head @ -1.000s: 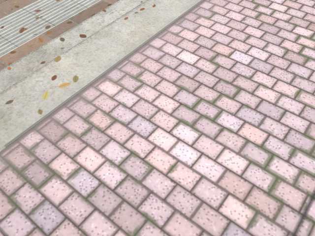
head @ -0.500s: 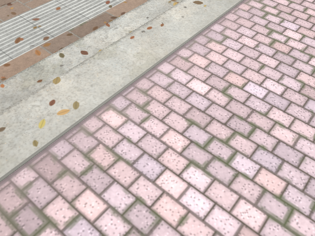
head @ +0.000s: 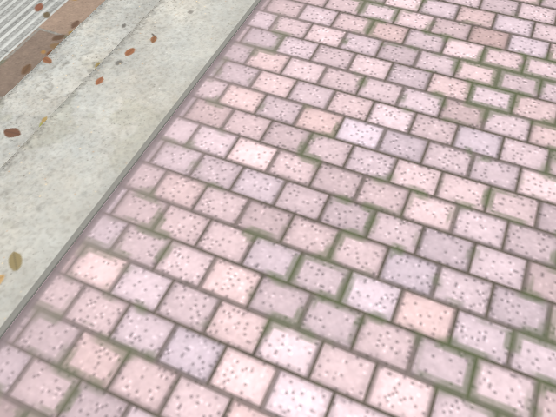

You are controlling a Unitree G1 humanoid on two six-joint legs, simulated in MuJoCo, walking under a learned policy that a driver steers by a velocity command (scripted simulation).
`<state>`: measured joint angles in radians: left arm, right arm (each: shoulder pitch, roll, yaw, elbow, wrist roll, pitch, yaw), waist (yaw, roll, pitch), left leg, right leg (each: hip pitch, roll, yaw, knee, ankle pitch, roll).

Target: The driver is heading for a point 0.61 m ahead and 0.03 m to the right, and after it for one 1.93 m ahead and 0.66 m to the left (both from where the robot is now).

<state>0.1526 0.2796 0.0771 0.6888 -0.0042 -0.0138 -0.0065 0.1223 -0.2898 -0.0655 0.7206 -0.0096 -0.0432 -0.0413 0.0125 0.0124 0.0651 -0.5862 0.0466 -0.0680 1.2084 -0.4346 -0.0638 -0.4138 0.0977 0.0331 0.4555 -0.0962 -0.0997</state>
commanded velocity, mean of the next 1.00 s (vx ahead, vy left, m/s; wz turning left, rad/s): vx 0.03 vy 0.00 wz -0.37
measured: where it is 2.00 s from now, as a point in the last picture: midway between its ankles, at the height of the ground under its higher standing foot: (350, 389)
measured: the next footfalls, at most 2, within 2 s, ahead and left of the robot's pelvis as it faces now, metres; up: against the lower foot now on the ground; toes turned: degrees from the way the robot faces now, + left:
left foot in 0.32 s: +0.16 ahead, +0.14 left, +0.00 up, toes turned -21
right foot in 0.70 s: +0.05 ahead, -0.09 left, +0.00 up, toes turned -19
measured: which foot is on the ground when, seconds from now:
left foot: up 0.00-0.30, down 0.32-1.00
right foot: down 0.00-0.32, up 0.34-0.68, down 0.70-1.00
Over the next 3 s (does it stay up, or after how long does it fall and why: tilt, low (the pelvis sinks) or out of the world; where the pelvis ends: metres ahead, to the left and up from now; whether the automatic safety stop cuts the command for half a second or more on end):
stays up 0.98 -0.10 0.01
